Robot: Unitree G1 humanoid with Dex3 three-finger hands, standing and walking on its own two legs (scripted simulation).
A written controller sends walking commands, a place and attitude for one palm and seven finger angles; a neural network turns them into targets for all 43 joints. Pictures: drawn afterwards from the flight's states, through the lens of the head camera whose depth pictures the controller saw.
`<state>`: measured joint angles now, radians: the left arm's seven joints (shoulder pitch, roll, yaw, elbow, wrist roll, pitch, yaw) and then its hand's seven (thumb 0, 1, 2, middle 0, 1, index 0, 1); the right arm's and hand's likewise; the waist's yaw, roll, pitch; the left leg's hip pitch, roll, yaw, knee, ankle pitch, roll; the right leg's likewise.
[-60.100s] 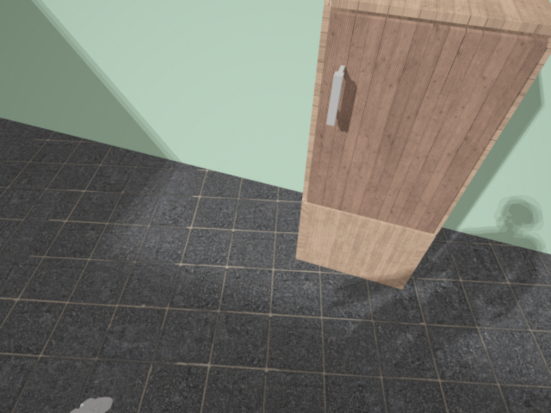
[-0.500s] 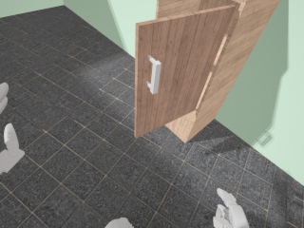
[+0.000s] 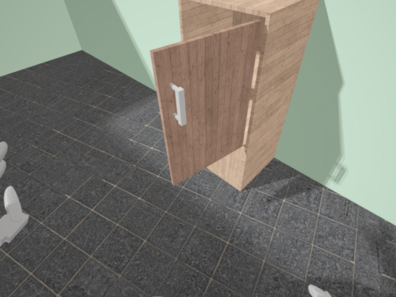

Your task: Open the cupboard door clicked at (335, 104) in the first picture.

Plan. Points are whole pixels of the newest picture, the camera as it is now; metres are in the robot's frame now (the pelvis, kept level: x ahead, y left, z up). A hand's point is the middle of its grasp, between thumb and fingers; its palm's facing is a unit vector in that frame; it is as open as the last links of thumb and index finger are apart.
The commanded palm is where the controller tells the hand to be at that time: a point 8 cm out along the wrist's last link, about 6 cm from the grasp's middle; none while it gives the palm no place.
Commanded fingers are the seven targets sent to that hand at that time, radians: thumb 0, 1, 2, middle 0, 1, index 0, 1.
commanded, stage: stop stepping back and stand still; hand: left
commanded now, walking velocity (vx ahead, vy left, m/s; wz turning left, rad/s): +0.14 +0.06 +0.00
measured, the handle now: (177, 104) +0.66 +0.11 +0.05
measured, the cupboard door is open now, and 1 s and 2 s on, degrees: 80 80 80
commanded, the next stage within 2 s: let the arm hang, fingers relaxed in 0.22 s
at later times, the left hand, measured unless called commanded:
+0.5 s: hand (77, 286) +0.17 +0.27 -0.08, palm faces +0.07 -0.91 -0.41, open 7.4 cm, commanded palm none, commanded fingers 0.00 0.90 0.90 -0.20 -0.30 -0.20 -0.30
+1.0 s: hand out of the picture -0.06 +0.27 -0.16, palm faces +0.05 -0.95 -0.29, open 7.3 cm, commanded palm none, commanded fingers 0.00 0.90 0.90 -0.20 -0.30 -0.20 -0.30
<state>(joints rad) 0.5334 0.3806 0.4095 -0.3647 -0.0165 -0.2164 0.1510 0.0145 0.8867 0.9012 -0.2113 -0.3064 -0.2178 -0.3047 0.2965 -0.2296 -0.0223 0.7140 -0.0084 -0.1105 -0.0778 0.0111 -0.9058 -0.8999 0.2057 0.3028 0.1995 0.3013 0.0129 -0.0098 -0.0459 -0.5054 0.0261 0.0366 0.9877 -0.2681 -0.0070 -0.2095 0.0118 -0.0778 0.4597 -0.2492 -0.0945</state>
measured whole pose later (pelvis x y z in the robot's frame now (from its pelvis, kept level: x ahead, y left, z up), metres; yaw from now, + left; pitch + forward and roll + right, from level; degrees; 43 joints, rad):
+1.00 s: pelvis -0.03 +0.06 +0.00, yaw +2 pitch -2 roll +0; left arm 0.28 0.22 0.02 1.15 0.01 0.01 0.02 0.01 0.92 0.90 -0.20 -0.30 -0.20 -0.30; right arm 0.28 -0.19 -0.01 1.11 -0.02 0.02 -0.01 0.00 -0.91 -0.90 0.20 0.30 0.20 0.30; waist 0.00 0.05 0.07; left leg -0.19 -0.02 0.05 0.41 -0.20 0.03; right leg -0.21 -0.03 -0.10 0.41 -0.18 -0.01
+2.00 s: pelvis +0.00 +0.03 +0.00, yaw +2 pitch -2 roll +0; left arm 0.14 0.26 0.01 1.15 0.01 -0.02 0.02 0.01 0.91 0.90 -0.20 -0.30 -0.20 -0.30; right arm 0.14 -0.28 -0.01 1.14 -0.02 0.00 -0.01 0.00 -0.91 -0.90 0.20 0.30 0.20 0.30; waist 0.00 0.04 0.06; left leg -0.10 0.02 0.04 0.32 -0.19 -0.01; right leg -0.12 0.01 -0.11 0.32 -0.18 -0.05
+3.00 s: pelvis +0.01 +0.03 +0.01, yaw +1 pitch -1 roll +0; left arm 0.13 0.27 0.01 1.15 0.01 -0.03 0.01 0.01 0.91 0.90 -0.20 -0.30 -0.21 -0.30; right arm 0.15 -0.28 -0.01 1.15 -0.02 0.00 -0.01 0.00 -0.91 -0.90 0.20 0.30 0.20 0.30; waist -0.01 0.02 0.06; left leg -0.07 0.03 0.05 0.29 -0.20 -0.01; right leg -0.09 0.02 -0.10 0.29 -0.18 -0.05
